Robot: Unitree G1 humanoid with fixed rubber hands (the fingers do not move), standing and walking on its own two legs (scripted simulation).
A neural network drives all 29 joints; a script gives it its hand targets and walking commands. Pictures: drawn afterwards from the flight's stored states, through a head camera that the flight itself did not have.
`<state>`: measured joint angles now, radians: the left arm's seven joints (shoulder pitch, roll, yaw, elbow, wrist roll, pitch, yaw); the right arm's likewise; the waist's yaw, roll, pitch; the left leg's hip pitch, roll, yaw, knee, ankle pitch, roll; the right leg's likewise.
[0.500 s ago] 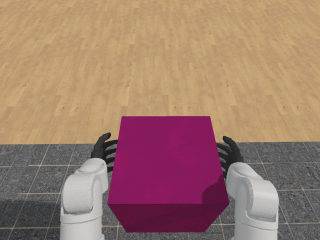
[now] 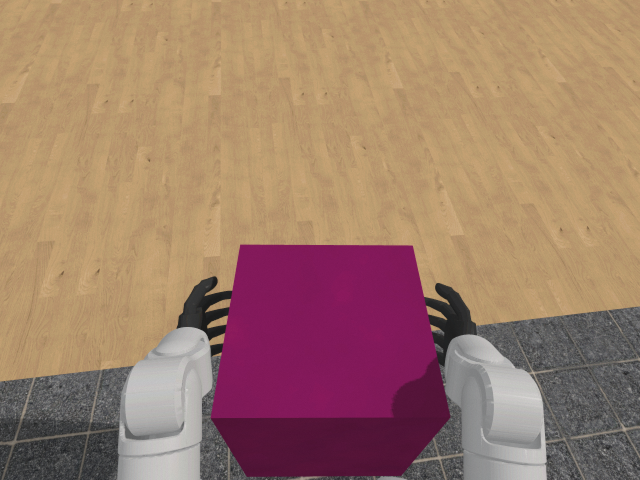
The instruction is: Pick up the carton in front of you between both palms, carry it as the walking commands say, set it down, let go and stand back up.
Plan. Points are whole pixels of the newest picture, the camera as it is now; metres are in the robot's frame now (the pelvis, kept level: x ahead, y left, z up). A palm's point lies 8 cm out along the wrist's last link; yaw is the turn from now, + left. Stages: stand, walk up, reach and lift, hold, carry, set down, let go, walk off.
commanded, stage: carry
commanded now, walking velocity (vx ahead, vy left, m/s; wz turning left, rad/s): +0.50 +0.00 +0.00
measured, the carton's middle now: (325, 367) +0.26 -0.01 -0.02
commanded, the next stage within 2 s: none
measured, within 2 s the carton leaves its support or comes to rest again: neither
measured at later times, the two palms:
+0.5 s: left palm (227, 124) +0.60 +0.14 +0.11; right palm (412, 119) +0.64 -0.16 +0.10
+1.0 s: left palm (228, 2) +1.04 +0.18 +0.12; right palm (362, 7) +1.04 -0.12 +0.12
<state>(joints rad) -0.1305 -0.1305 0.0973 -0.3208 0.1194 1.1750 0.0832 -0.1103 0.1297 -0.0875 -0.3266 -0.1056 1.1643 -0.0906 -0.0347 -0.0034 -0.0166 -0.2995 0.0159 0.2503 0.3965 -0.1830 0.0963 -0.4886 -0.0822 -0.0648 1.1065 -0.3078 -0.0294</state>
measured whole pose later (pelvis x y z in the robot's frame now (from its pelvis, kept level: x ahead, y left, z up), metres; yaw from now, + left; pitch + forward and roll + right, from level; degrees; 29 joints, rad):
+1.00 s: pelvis +0.65 +0.03 -0.01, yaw +2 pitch +5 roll -1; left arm -0.87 0.02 0.28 0.03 0.06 1.36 0.14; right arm -0.83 0.00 -0.25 0.01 -0.04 1.34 -0.15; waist -0.05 -0.02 0.10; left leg -0.41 0.00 0.17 0.55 -0.32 0.09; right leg -0.65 -0.03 -0.02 1.31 -0.39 -0.06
